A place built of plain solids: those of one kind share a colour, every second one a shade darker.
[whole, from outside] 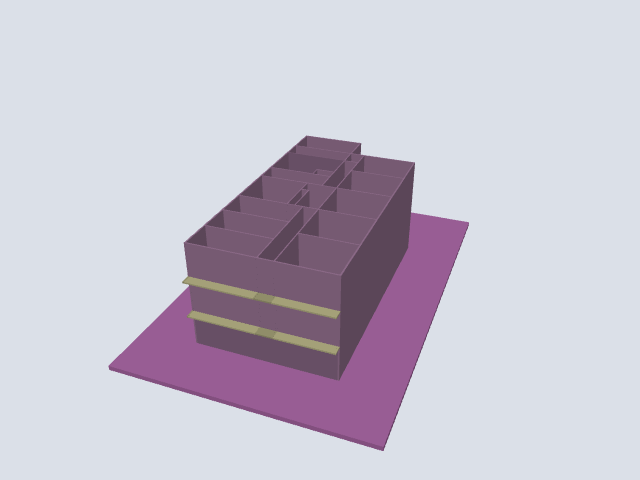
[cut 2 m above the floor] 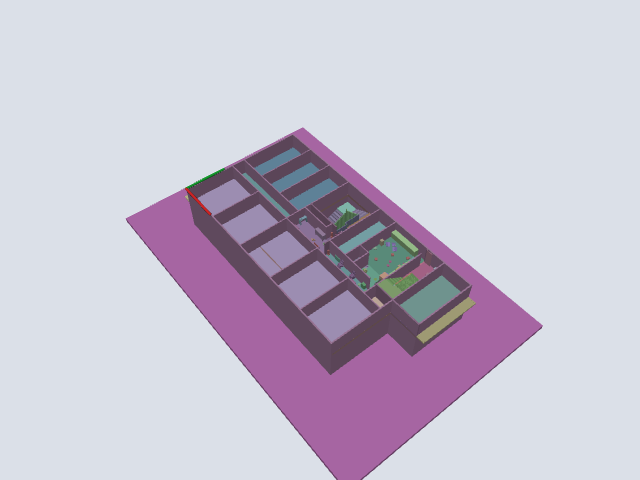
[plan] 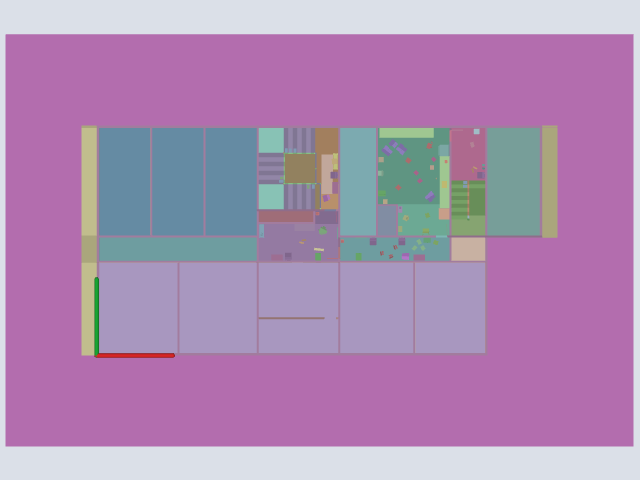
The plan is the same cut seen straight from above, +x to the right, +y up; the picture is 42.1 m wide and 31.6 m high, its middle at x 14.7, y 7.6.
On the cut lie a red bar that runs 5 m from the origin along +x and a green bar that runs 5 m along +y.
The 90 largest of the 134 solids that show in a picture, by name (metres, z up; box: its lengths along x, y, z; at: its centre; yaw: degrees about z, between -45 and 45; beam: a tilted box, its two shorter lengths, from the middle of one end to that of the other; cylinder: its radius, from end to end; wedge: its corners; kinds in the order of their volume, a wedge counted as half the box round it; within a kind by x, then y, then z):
{
 "under_1": {"box": [41.33, 27.14, 0.5], "at": [14.67, 7.57, -0.33]},
 "wall_1": {"box": [0.16, 5.95, 7.56], "at": [0.08, 3.13, 7.71]},
 "wall_2": {"box": [0.16, 1.53, 7.56], "at": [0.08, 7.0, 7.71]},
 "wall_3": {"box": [0.16, 14.82, 3.93], "at": [0.08, 7.57, 1.66]},
 "wall_4": {"box": [0.16, 7.08, 7.56], "at": [0.08, 11.44, 7.71]},
 "wall_5": {"box": [0.13, 7.08, 7.56], "at": [3.6, 11.44, 7.71]},
 "wall_6": {"box": [10.67, 0.13, 7.56], "at": [5.33, 7.83, 7.71]},
 "wall_7": {"box": [0.13, 5.95, 7.56], "at": [5.38, 3.13, 7.71]},
 "wall_8": {"box": [0.13, 7.08, 7.56], "at": [7.1, 11.44, 7.71]},
 "wall_9": {"box": [0.13, 5.95, 7.56], "at": [10.61, 3.13, 7.71]},
 "wall_10": {"box": [0.13, 1.53, 7.56], "at": [10.61, 7.0, 7.71]},
 "wall_11": {"box": [0.13, 5.35, 11.79], "at": [10.61, 12.3, 5.59]},
 "wall_12": {"box": [3.84, 0.13, 7.56], "at": [12.46, 8.72, 7.71]},
 "wall_13": {"box": [4.46, 0.13, 3.63], "at": [12.77, 9.56, 5.74]},
 "wall_14": {"box": [25.73, 0.16, 11.79], "at": [12.87, 0.08, 5.59]},
 "wall_15": {"box": [25.73, 0.13, 7.56], "at": [12.87, 6.17, 7.71]},
 "wall_16": {"box": [5.49, 0.13, 3.63], "at": [13.29, 9.56, 9.67]},
 "wall_17": {"box": [29.33, 0.16, 11.79], "at": [14.67, 15.06, 5.59]},
 "wall_18": {"box": [0.13, 5.95, 7.56], "at": [15.97, 3.13, 7.71]},
 "wall_19": {"box": [0.13, 1.6, 7.56], "at": [15.97, 8.7, 7.71]},
 "wall_20": {"box": [0.13, 5.35, 7.56], "at": [15.97, 12.3, 7.71]},
 "wall_21": {"box": [0.13, 1.95, 7.56], "at": [18.45, 8.88, 7.71]},
 "wall_22": {"box": [0.13, 5.03, 7.56], "at": [18.45, 12.46, 7.71]},
 "wall_23": {"box": [6.43, 0.13, 3.63], "at": [19.12, 7.83, 5.74]},
 "wall_24": {"box": [0.13, 1.95, 7.56], "at": [19.77, 8.88, 7.71]},
 "wall_25": {"box": [0.13, 5.95, 7.56], "at": [20.9, 3.13, 7.71]},
 "wall_26": {"box": [13.43, 0.13, 3.63], "at": [22.62, 7.83, 9.67]},
 "wall_27": {"box": [0.13, 1.53, 7.56], "at": [23.3, 7.0, 7.71]},
 "wall_28": {"box": [0.13, 6.18, 3.63], "at": [23.3, 10.99, 5.74]},
 "wall_29": {"box": [0.13, 7.08, 3.63], "at": [23.3, 11.44, 9.67]},
 "wall_30": {"box": [0.13, 7.08, 11.79], "at": [25.64, 11.44, 5.59]},
 "wall_31": {"box": [0.16, 5.95, 7.56], "at": [25.65, 3.13, 7.71]},
 "wall_32": {"box": [0.16, 7.58, 3.93], "at": [25.65, 3.95, 1.66]},
 "wall_33": {"box": [0.16, 1.5, 7.56], "at": [25.65, 6.99, 7.71]},
 "wall_34": {"box": [6.25, 0.13, 3.63], "at": [26.21, 7.83, 5.74]},
 "wall_35": {"box": [3.76, 0.031, 11.79], "at": [27.45, 7.75, 5.59]},
 "wall_36": {"box": [0.16, 7.08, 11.79], "at": [29.25, 11.44, 5.59]},
 "front_stair_1": {"box": [1.64, 2.07, 1.68], "at": [11.49, 12.3, 0.79]},
 "front_stair_2": {"box": [1.64, 1.78, 1.83], "at": [11.49, 12.45, 0.87]},
 "front_stair_3": {"box": [1.64, 1.48, 1.98], "at": [11.49, 12.6, 0.95]},
 "front_stair_4": {"box": [1.64, 1.18, 2.14], "at": [11.49, 12.75, 1.02]},
 "front_stair_5": {"box": [1.64, 0.89, 2.29], "at": [11.49, 12.9, 1.1]},
 "front_stair_6": {"box": [1.64, 0.59, 2.44], "at": [11.49, 13.04, 1.18]},
 "front_stair_7": {"box": [1.64, 0.3, 2.6], "at": [11.49, 13.19, 1.25]},
 "front_stair_8": {"box": [0.59, 1.64, 1.22], "at": [12.61, 10.45, 0.56]},
 "front_stair_9": {"box": [0.89, 1.64, 1.07], "at": [12.75, 10.45, 0.49]},
 "front_stair_10": {"box": [1.18, 1.64, 0.91], "at": [12.9, 10.45, 0.41]},
 "front_stair_11": {"box": [1.48, 1.64, 0.76], "at": [13.05, 10.45, 0.33]},
 "front_stair_12": {"box": [1.78, 1.64, 0.61], "at": [13.2, 10.45, 0.26]},
 "front_stair_13": {"box": [2.07, 1.64, 0.45], "at": [13.35, 10.45, 0.18]},
 "front_stair_14": {"box": [2.07, 1.64, 2.9], "at": [13.35, 14.16, 1.41]},
 "front_stair_15": {"box": [1.78, 1.64, 3.06], "at": [13.49, 14.16, 1.48]},
 "front_stair_16": {"box": [1.48, 1.64, 3.21], "at": [13.64, 14.16, 1.56]},
 "front_stair_17": {"box": [1.18, 1.64, 3.36], "at": [13.79, 14.16, 1.64]},
 "front_stair_18": {"box": [0.89, 1.64, 3.52], "at": [13.94, 14.16, 1.71]},
 "front_stair_19": {"box": [0.59, 1.64, 3.67], "at": [14.09, 14.16, 1.79]},
 "front_stair_20": {"box": [0.3, 1.64, 3.82], "at": [14.23, 14.16, 1.86]},
 "floor_ground_flat_1": {"box": [10.38, 14.82, 0.5], "at": [5.35, 7.57, -0.25]},
 "upper_floor_room_1": {"box": [5.16, 5.95, 0.16], "at": [2.74, 3.13, 3.85]},
 "upper_floor_room_2": {"box": [5.09, 5.95, 0.16], "at": [8.0, 3.13, 3.85]},
 "upper_floor_room_3": {"box": [5.23, 5.95, 0.16], "at": [13.29, 3.13, 3.85]},
 "upper_floor_room_4": {"box": [4.8, 5.95, 0.16], "at": [18.43, 3.13, 3.85]},
 "upper_floor_room_5": {"box": [4.61, 5.95, 0.16], "at": [23.27, 3.13, 3.85]},
 "back_stair_1": {"box": [1.05, 0.77, 1.66], "at": [23.89, 9.34, 4.6]},
 "back_stair_2": {"box": [1.05, 1.03, 1.47], "at": [23.89, 9.47, 4.5]},
 "back_stair_3": {"box": [1.05, 1.28, 1.28], "at": [23.89, 9.59, 4.41]},
 "back_stair_4": {"box": [1.05, 1.54, 1.1], "at": [23.89, 9.72, 4.32]},
 "back_stair_5": {"box": [1.05, 1.8, 0.91], "at": [23.89, 9.85, 4.22]},
 "back_stair_6": {"box": [1.05, 2.05, 0.72], "at": [23.89, 9.98, 4.13]},
 "back_stair_7": {"box": [1.05, 2.31, 0.53], "at": [23.89, 10.11, 4.04]},
 "back_stair_8": {"box": [1.05, 2.31, 2.41], "at": [25.05, 10.36, 4.97]},
 "back_stair_9": {"box": [1.05, 1.28, 3.15], "at": [25.05, 10.88, 5.35]},
 "back_stair_10": {"box": [1.05, 0.51, 3.71], "at": [25.05, 11.26, 5.63]},
 "front_stair_landing_1": {"box": [1.64, 1.64, 1.52], "at": [11.49, 10.45, 0.72]},
 "front_stair_landing_2": {"box": [1.64, 1.64, 2.75], "at": [11.49, 14.16, 1.33]},
 "upper_floor_back_room_1": {"box": [3.37, 7.08, 0.16], "at": [1.85, 11.44, 3.85]},
 "upper_floor_back_room_2": {"box": [3.37, 7.08, 0.16], "at": [5.35, 11.44, 3.85]},
 "upper_floor_back_room_3": {"box": [3.37, 7.08, 0.16], "at": [8.85, 11.44, 3.85]},
 "floor_vestibule_1": {"box": [3.59, 2.07, 0.75], "at": [14.11, 12.3, -0.12]},
 "floor_vestibule_2": {"box": [1.52, 1.77, 0.75], "at": [15.14, 10.38, -0.12]},
 "back_stair_landing_1": {"box": [1.16, 1.05, 2.22], "at": [23.94, 8.43, 4.88]},
 "back_stair_landing_2": {"box": [1.05, 1.31, 2.22], "at": [25.05, 8.55, 4.88]},
 "upper_floor_corridor_1": {"box": [10.38, 1.53, 0.16], "at": [5.35, 7.0, 3.85]},
 "upper_floor_corridor_2": {"box": [7.2, 1.53, 0.16], "at": [19.63, 7.0, 3.85]},
 "upper_floor_next_kitchen_1": {"box": [3.47, 7.08, 0.16], "at": [27.44, 11.44, 3.85]},
 "upper_floor_kitchen_1": {"box": [4.72, 5.03, 0.16], "at": [20.87, 12.46, 3.85]},
 "upper_floor_bath_1": {"box": [2.35, 7.08, 0.16], "at": [17.21, 11.44, 3.85]},
 "upper_floor_flat_hall_1": {"box": [5.23, 2.42, 0.16], "at": [13.29, 7.45, 3.85]},
 "counter_run_1": {"box": [3.58, 0.61, 0.78], "at": [20.4, 14.66, 4.42]},
 "upper_floor_back_landing_1": {"box": [2.21, 3.46, 0.16], "at": [24.47, 13.25, 3.85]}
}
